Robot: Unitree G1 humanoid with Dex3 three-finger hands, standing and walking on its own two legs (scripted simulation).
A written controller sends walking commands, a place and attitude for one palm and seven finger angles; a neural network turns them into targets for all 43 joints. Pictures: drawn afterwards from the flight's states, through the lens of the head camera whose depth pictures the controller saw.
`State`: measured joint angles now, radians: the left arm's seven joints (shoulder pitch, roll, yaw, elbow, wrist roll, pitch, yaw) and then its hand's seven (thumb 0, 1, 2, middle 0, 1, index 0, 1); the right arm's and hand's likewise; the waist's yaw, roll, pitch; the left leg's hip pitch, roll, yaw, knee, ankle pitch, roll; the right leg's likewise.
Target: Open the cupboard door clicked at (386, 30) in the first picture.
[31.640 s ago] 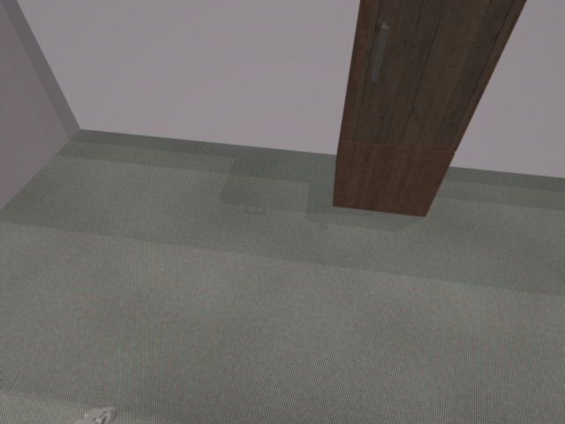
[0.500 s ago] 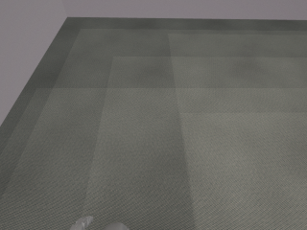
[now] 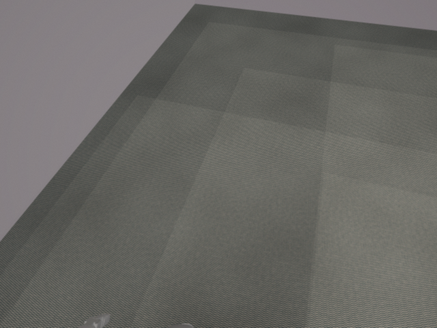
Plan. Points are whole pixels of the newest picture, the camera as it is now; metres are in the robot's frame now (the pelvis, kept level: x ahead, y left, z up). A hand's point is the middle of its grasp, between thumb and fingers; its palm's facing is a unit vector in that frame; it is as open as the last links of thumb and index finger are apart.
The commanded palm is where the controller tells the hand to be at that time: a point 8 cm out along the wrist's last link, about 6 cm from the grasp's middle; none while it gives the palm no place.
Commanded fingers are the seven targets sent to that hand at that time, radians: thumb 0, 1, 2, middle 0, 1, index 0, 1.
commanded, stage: turn to face it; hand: left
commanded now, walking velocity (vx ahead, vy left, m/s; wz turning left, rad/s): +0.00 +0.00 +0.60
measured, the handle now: out of the picture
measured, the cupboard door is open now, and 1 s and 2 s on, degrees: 45 45 45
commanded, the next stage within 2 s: none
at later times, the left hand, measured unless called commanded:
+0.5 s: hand out of the picture -0.04 +0.20 -0.18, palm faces +0.40 -0.88 -0.23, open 7.3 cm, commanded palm none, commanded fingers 0.00 0.90 0.90 -0.20 -0.30 -0.20 -0.30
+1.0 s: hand out of the picture +0.02 +0.17 -0.13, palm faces +0.56 -0.77 -0.30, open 7.4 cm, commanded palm none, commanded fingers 0.00 0.90 0.90 -0.20 -0.30 -0.20 -0.30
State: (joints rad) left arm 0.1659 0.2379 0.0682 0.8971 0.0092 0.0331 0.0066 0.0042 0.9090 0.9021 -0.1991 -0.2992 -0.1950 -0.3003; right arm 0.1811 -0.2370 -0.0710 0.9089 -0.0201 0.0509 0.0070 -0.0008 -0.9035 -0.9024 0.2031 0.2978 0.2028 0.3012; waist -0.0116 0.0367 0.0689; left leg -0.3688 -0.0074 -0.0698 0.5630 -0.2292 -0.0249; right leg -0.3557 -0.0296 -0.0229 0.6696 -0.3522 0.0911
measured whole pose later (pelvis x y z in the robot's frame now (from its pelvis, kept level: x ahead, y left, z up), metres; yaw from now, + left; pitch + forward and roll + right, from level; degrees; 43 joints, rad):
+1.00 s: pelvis +0.04 -0.05 +0.01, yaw +37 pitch +1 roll +3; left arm 0.14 0.17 0.03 0.87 0.01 0.01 0.02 0.00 0.91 0.90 -0.20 -0.30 -0.20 -0.30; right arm 0.20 -0.26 -0.10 0.96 -0.01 0.08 0.01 0.00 -0.91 -0.90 0.20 0.30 0.20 0.30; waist -0.04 0.06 0.10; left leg -0.49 -0.03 -0.04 1.12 -0.46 -0.05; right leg -0.25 -0.06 -0.11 0.56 -0.32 -0.03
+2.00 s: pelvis +0.07 -0.04 +0.01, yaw +73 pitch +1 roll +1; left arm 0.12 0.17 0.03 0.87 0.01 0.01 0.02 0.00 0.91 0.90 -0.20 -0.30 -0.20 -0.30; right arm 0.22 -0.25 -0.10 0.97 -0.01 0.08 0.01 0.00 -0.91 -0.90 0.20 0.30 0.20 0.30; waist -0.05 0.05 0.09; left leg -0.50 -0.05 -0.05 1.10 -0.45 -0.05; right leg -0.22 -0.05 -0.09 0.53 -0.33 -0.02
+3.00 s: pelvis +0.11 +0.01 +0.01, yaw +109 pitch +0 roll +2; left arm 0.16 0.16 0.03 0.88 0.01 0.01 0.02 0.00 0.90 0.90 -0.20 -0.30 -0.20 -0.30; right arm 0.22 -0.26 -0.10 0.98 -0.02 0.09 0.01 0.00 -0.91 -0.90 0.20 0.30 0.20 0.30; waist -0.05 0.06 0.08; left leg -0.51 -0.04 -0.05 1.16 -0.41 -0.06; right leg -0.21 -0.05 -0.11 0.52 -0.31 -0.03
